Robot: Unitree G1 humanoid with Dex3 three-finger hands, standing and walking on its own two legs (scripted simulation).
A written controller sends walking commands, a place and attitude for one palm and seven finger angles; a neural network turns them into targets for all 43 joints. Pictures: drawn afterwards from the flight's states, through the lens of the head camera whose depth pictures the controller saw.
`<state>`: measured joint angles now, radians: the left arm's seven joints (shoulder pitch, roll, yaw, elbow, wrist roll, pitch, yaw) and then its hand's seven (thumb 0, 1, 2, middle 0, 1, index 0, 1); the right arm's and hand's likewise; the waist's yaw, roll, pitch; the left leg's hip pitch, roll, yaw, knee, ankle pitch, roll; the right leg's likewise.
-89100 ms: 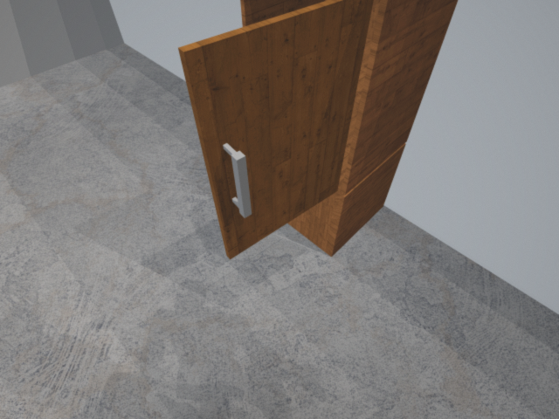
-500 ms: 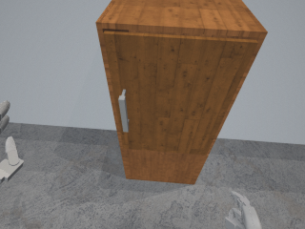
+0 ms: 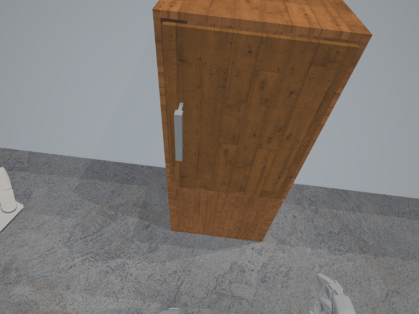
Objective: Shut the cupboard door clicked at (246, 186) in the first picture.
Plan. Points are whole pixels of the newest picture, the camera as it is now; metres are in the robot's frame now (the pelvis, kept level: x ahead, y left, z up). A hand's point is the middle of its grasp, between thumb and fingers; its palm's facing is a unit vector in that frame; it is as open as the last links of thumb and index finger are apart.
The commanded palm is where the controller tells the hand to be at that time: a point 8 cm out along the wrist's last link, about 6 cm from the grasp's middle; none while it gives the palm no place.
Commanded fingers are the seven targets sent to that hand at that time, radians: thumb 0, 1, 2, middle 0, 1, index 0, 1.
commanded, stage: step back with the hand held close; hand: left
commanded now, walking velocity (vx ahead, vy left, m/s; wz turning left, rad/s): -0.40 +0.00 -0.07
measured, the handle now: (180, 133) +0.59 +0.11 -0.02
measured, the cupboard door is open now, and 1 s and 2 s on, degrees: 0 0 0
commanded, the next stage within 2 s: stop stepping back and stand still in 0.48 s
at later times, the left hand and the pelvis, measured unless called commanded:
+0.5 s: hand out of the picture +0.14 +0.27 +0.19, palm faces +0.41 -0.82 -0.39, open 7.4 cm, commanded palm +0.08 +0.31 +0.19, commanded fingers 0.00 0.90 0.90 -0.20 -0.30 -0.20 -0.30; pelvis -0.07 +0.01 +0.00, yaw -2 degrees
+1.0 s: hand out of the picture +0.08 +0.29 +0.18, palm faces +0.43 -0.83 -0.35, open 7.4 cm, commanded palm +0.01 +0.32 +0.19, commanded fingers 0.00 0.90 0.90 -0.20 -0.30 -0.20 -0.30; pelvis -0.15 +0.03 +0.01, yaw -4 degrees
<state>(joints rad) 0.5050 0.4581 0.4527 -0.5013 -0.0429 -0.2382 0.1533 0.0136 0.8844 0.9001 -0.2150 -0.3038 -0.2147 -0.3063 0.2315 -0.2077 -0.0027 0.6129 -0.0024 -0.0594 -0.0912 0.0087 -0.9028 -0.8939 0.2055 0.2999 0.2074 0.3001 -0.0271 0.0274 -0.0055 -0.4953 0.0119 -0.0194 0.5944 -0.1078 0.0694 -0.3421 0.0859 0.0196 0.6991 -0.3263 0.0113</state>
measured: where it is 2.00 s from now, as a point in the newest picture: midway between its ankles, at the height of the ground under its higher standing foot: outside the picture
